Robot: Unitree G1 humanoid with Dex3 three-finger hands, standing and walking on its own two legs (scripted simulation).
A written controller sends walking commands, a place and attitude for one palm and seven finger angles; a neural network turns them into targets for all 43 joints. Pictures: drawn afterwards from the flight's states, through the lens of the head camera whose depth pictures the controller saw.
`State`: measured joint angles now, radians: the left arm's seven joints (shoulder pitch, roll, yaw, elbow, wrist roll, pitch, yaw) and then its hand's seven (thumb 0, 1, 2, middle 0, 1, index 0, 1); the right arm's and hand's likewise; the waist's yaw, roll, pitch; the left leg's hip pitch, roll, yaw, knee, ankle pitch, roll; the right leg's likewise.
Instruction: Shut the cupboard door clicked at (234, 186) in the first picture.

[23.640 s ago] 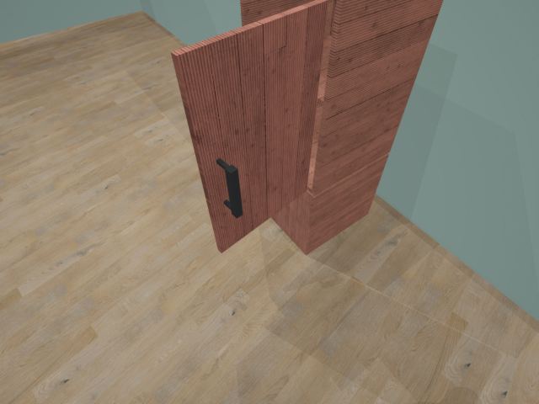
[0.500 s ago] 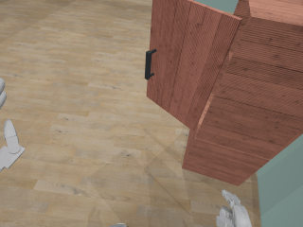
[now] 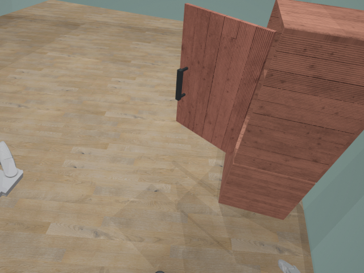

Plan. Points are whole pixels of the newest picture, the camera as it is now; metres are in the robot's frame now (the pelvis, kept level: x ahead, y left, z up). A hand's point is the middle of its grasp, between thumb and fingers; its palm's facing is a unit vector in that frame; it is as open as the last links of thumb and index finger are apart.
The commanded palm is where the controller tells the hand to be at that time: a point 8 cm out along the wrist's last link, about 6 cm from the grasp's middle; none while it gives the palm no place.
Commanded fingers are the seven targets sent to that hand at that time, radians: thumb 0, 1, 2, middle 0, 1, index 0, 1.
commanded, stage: stop stepping back and stand still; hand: left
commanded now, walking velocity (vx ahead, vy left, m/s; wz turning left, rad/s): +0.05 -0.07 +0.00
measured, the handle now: (181, 83) +0.93 +0.04 -0.07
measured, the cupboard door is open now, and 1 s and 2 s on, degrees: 63 63 63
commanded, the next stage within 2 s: let the arm hang, fingers relaxed in 1.12 s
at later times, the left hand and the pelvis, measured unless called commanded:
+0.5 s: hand out of the picture +0.18 +0.29 +0.18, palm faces +0.41 -0.81 -0.42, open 7.4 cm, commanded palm +0.11 +0.33 +0.19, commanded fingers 0.00 0.90 0.90 -0.20 -0.30 -0.20 -0.30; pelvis -0.05 +0.04 +0.01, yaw -3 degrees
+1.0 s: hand (31, 169) +0.23 +0.28 +0.16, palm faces +0.38 -0.79 -0.48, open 7.4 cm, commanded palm +0.17 +0.31 +0.19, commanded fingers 0.00 0.90 0.90 -0.20 -0.30 -0.20 -0.30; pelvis +0.01 +0.02 +0.01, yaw -4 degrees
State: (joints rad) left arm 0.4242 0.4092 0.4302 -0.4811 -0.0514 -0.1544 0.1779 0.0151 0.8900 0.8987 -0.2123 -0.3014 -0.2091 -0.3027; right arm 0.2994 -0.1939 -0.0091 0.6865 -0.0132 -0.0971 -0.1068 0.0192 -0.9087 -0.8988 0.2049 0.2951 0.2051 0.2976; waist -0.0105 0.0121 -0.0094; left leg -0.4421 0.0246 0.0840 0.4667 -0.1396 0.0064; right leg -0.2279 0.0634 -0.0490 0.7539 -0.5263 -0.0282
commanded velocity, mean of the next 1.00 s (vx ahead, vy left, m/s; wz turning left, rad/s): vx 0.06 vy -0.04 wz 0.00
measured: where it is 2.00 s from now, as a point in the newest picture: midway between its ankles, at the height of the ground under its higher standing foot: outside the picture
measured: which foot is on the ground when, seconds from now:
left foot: down 0.00-0.06, up 0.08-0.30, down 0.32-1.00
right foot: up 0.00-0.06, down 0.08-0.32, up 0.34-0.56, down 0.58-1.00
